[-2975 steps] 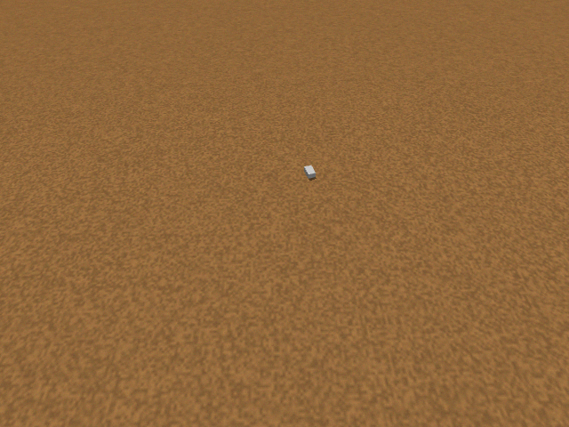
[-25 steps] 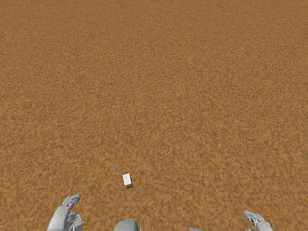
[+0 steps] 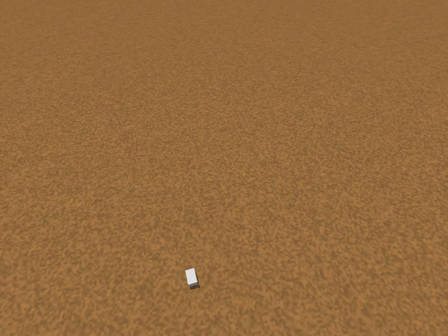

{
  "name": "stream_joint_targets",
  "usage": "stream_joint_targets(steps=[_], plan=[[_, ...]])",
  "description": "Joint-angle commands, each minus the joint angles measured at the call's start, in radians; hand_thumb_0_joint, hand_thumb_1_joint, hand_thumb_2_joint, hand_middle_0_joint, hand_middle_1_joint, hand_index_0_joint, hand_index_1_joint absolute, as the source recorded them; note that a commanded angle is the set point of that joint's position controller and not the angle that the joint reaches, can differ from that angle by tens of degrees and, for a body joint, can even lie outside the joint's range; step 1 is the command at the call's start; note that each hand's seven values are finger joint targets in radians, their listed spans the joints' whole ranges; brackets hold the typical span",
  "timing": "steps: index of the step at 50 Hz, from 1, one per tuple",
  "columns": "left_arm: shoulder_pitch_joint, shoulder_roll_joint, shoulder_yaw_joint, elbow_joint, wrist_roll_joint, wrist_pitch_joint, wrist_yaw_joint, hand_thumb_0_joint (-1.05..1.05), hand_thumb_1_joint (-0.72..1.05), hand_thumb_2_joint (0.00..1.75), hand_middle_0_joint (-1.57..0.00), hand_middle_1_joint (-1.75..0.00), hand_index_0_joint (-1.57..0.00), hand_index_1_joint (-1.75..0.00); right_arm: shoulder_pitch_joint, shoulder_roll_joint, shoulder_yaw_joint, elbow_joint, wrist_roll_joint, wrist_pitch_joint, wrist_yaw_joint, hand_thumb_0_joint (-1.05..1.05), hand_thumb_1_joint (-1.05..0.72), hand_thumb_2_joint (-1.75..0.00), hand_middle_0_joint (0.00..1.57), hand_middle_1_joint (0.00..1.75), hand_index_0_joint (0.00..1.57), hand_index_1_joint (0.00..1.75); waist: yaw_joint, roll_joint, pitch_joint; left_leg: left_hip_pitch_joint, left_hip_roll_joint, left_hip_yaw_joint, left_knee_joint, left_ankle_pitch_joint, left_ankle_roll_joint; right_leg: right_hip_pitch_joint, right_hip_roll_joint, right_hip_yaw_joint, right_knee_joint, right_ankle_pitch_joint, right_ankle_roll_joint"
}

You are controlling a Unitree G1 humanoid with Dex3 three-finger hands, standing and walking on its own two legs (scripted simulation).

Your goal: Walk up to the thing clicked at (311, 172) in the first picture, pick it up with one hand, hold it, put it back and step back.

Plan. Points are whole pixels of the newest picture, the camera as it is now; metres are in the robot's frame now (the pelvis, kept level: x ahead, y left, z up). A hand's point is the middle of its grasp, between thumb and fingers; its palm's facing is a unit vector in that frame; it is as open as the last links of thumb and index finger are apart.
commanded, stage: stand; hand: left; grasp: from above
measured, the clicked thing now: (191, 277) +0.49 +0.19 -0.76
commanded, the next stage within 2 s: step back in 1.80 s
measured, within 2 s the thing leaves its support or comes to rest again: neither
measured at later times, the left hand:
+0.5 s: hand out of the picture +0.05 +0.22 -0.16, palm faces +0.00 -0.94 -0.33, open 7.4 cm
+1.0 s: hand out of the picture +0.10 +0.22 -0.15, palm faces -0.01 -0.94 -0.33, open 7.4 cm
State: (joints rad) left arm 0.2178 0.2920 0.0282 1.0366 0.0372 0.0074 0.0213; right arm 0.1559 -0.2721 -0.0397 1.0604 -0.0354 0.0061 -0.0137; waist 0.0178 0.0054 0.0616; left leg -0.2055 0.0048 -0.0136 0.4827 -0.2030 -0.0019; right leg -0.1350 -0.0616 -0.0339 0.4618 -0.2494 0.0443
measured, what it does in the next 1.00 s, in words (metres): stands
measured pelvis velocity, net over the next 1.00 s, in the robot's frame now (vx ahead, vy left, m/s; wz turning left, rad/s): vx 0.02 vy -0.02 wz -0.01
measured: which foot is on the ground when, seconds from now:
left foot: down 0.00-1.00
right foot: down 0.00-1.00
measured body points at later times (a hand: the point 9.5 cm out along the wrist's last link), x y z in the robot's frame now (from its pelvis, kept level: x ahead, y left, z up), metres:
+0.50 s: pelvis +0.01 -0.02 +0.01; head +0.01 -0.02 +0.46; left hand +0.05 +0.27 -0.13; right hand +0.06 -0.31 -0.14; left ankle +0.04 +0.12 -0.74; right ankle +0.00 -0.15 -0.74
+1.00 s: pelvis +0.02 -0.02 +0.01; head +0.03 -0.02 +0.46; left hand +0.10 +0.27 -0.13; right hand +0.09 -0.31 -0.13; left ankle +0.04 +0.12 -0.74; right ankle +0.00 -0.15 -0.74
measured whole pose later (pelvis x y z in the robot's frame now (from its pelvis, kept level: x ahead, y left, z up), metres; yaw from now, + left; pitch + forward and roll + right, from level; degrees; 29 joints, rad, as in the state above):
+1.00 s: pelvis +0.02 -0.02 +0.01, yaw -1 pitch -3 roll +0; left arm 0.12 0.32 0.03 1.13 0.02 -0.01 0.01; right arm 0.11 -0.32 -0.02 1.14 -0.02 0.00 -0.01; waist 0.00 0.01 0.07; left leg -0.13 0.04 -0.01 0.34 -0.16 -0.03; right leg -0.07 -0.03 -0.04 0.34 -0.21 0.02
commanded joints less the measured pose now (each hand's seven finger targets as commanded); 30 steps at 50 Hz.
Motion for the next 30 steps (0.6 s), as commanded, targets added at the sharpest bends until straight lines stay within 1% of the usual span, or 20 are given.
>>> stream_joint_targets(steps=[1,2,3,4,6,10,11,13,15,16,17,18,19,21,23,25,27,28,29,30], plan=[[-0.022,0.192,0.042,-0.025,-0.001,-0.027,0.011,0.0,0.9,0.9,-0.2,-0.3,-0.2,-0.3,-0.046,-0.213,-0.044,-0.051,0.008,-0.023,-0.006,0.0,-0.9,-0.9,0.2,0.3,0.2,0.3,-0.003,0.023,-0.001,-0.024,0.089,-0.128,-0.187,-0.156,0.029,-0.021,-0.04,0.065,-0.134,-0.056,-0.046],[-0.027,0.192,0.041,-0.021,0.0,-0.03,0.012,0.0,0.9,0.9,-0.2,-0.3,-0.2,-0.3,-0.053,-0.207,-0.043,-0.049,0.011,-0.022,-0.004,0.0,-0.9,-0.9,0.2,0.3,0.2,0.3,-0.003,0.007,0.004,-0.018,0.085,-0.123,-0.177,-0.13,0.028,-0.025,-0.044,0.068,-0.149,-0.073,-0.047],[-0.035,0.195,0.041,-0.017,-0.002,-0.031,0.011,0.0,0.9,0.9,-0.2,-0.3,-0.2,-0.3,-0.044,-0.212,-0.044,-0.042,0.01,-0.023,-0.004,0.0,-0.9,-0.9,0.2,0.3,0.2,0.3,-0.009,0.012,-0.009,-0.002,0.087,-0.12,-0.177,-0.129,0.029,-0.025,-0.048,0.076,-0.152,-0.064,-0.047],[-0.034,0.195,0.039,-0.013,-0.001,-0.031,0.011,0.0,0.9,0.9,-0.2,-0.3,-0.2,-0.3,-0.048,-0.21,-0.041,-0.039,0.01,-0.021,-0.003,0.0,-0.9,-0.9,0.2,0.3,0.2,0.3,-0.007,0.012,0.006,-0.011,0.086,-0.124,-0.183,-0.142,0.029,-0.036,-0.043,0.069,-0.157,-0.079,-0.046],[-0.039,0.199,0.039,-0.002,-0.002,-0.033,0.011,0.0,0.9,0.9,-0.2,-0.3,-0.2,-0.3,-0.044,-0.211,-0.039,-0.031,0.011,-0.022,-0.002,0.0,-0.9,-0.9,0.2,0.3,0.2,0.3,-0.009,0.003,-0.006,0.009,0.086,-0.118,-0.177,-0.104,0.029,-0.031,-0.052,0.077,-0.166,-0.06,-0.048],[-0.045,0.203,0.037,0.011,-0.005,-0.031,0.011,0.0,0.9,0.9,-0.2,-0.3,-0.2,-0.3,-0.051,-0.222,-0.037,-0.023,0.012,-0.021,-0.002,0.0,-0.9,-0.9,0.2,0.3,0.2,0.3,-0.009,0.015,0.015,0.001,0.091,-0.119,-0.187,-0.097,0.027,-0.037,-0.051,0.074,-0.166,-0.048,-0.046],[-0.037,0.203,0.036,0.018,-0.004,-0.031,0.01,0.0,0.9,0.9,-0.2,-0.3,-0.2,-0.3,-0.056,-0.218,-0.035,-0.019,0.013,-0.019,-0.001,0.0,-0.9,-0.9,0.2,0.3,0.2,0.3,-0.005,-0.005,0.028,-0.002,0.088,-0.118,-0.184,-0.109,0.027,-0.048,-0.049,0.073,-0.175,-0.081,-0.044],[-0.039,0.207,0.034,0.022,-0.003,-0.03,0.01,0.0,0.9,0.9,-0.2,-0.3,-0.2,-0.3,-0.047,-0.22,-0.035,-0.014,0.014,-0.018,0.0,0.0,-0.9,-0.9,0.2,0.3,0.2,0.3,-0.011,-0.022,0.032,0.023,0.085,-0.108,-0.171,-0.079,0.024,-0.073,-0.056,0.086,-0.194,-0.113,-0.047],[-0.048,0.213,0.036,0.023,-0.01,-0.035,0.01,0.0,0.9,0.9,-0.2,-0.3,-0.2,-0.3,-0.04,-0.215,-0.032,-0.006,0.013,-0.021,0.0,0.0,-0.9,-0.9,0.2,0.3,0.2,0.3,-0.014,-0.006,-0.017,0.062,0.091,-0.1,-0.158,-0.009,0.026,-0.042,-0.065,0.092,-0.188,-0.027,-0.052],[-0.051,0.214,0.036,0.024,-0.011,-0.034,0.011,0.0,0.9,0.9,-0.2,-0.3,-0.2,-0.3,-0.035,-0.214,-0.03,-0.003,0.014,-0.021,0.0,0.0,-0.9,-0.9,0.2,0.3,0.2,0.3,-0.015,-0.008,-0.006,0.046,0.089,-0.1,-0.164,-0.008,0.023,-0.036,-0.061,0.087,-0.188,-0.033,-0.049],[-0.058,0.218,0.038,0.025,-0.014,-0.036,0.009,0.0,0.9,0.9,-0.2,-0.3,-0.2,-0.3,-0.03,-0.219,-0.028,0.0,0.014,-0.023,0.0,0.0,-0.9,-0.9,0.2,0.3,0.2,0.3,-0.018,0.001,-0.025,0.054,0.09,-0.096,-0.164,0.0,0.025,-0.02,-0.065,0.094,-0.185,0.001,-0.051],[-0.059,0.22,0.038,0.028,-0.015,-0.035,0.01,0.0,0.9,0.9,-0.2,-0.3,-0.2,-0.3,-0.036,-0.215,-0.025,0.003,0.014,-0.023,0.0,0.0,-0.9,-0.9,0.2,0.3,0.2,0.3,-0.014,0.002,-0.008,0.043,0.092,-0.096,-0.168,0.008,0.024,-0.016,-0.064,0.091,-0.181,0.003,-0.051],[-0.057,0.215,0.037,0.031,-0.015,-0.036,0.011,0.0,0.9,0.9,-0.2,-0.3,-0.2,-0.3,-0.045,-0.218,-0.024,0.003,0.013,-0.022,0.0,0.0,-0.9,-0.9,0.2,0.3,0.2,0.3,-0.01,-0.002,-0.014,0.046,0.094,-0.094,-0.162,0.038,0.026,-0.007,-0.066,0.089,-0.182,0.025,-0.05],[-0.061,0.218,0.037,0.033,-0.015,-0.035,0.01,0.0,0.9,0.9,-0.2,-0.3,-0.2,-0.3,-0.044,-0.221,-0.023,0.004,0.014,-0.022,-0.002,0.0,-0.9,-0.9,0.2,0.3,0.2,0.3,-0.011,-0.016,-0.013,0.056,0.095,-0.092,-0.167,0.05,0.023,-0.013,-0.064,0.089,-0.187,0.029,-0.05],[-0.065,0.214,0.036,0.039,-0.015,-0.035,0.009,0.0,0.9,0.9,-0.2,-0.3,-0.2,-0.3,-0.045,-0.227,-0.021,0.008,0.015,-0.022,-0.003,0.0,-0.9,-0.9,0.2,0.3,0.2,0.3,-0.013,-0.001,-0.011,0.056,0.098,-0.09,-0.169,0.055,0.023,-0.006,-0.062,0.086,-0.189,0.038,-0.049],[-0.067,0.216,0.037,0.04,-0.015,-0.036,0.009,0.0,0.9,0.9,-0.2,-0.3,-0.2,-0.3,-0.052,-0.23,-0.019,0.011,0.018,-0.024,-0.003,0.0,-0.9,-0.9,0.2,0.3,0.2,0.3,-0.01,-0.006,-0.022,0.065,0.1,-0.089,-0.167,0.1,0.021,0.01,-0.065,0.084,-0.183,0.086,-0.05],[-0.081,0.218,0.039,0.041,-0.018,-0.035,0.008,0.0,0.9,0.9,-0.2,-0.3,-0.2,-0.3,-0.045,-0.228,-0.016,0.014,0.017,-0.025,-0.005,0.0,-0.9,-0.9,0.2,0.3,0.2,0.3,-0.012,-0.002,-0.044,0.074,0.102,-0.082,-0.166,0.119,0.021,0.03,-0.067,0.086,-0.178,0.121,-0.05],[-0.076,0.212,0.038,0.043,-0.017,-0.035,0.009,0.0,0.9,0.9,-0.2,-0.3,-0.2,-0.3,-0.055,-0.23,-0.017,0.013,0.018,-0.026,-0.006,0.0,-0.9,-0.9,0.2,0.3,0.2,0.3,-0.009,-0.004,-0.053,0.092,0.107,-0.081,-0.16,0.173,0.022,0.035,-0.068,0.082,-0.174,0.169,-0.049],[-0.086,0.22,0.04,0.039,-0.019,-0.035,0.008,0.0,0.9,0.9,-0.2,-0.3,-0.2,-0.3,-0.043,-0.232,-0.016,0.015,0.018,-0.027,-0.006,0.0,-0.9,-0.9,0.2,0.3,0.2,0.3,-0.014,-0.001,-0.06,0.093,0.107,-0.077,-0.16,0.193,0.019,0.039,-0.068,0.081,-0.169,0.183,-0.048],[-0.083,0.214,0.039,0.041,-0.02,-0.035,0.009,0.0,0.9,0.9,-0.2,-0.3,-0.2,-0.3,-0.054,-0.234,-0.015,0.015,0.018,-0.028,-0.007,0.0,-0.9,-0.9,0.2,0.3,0.2,0.3,-0.008,0.007,-0.067,0.102,0.109,-0.075,-0.155,0.215,0.02,0.048,-0.066,0.077,-0.168,0.208,-0.047]])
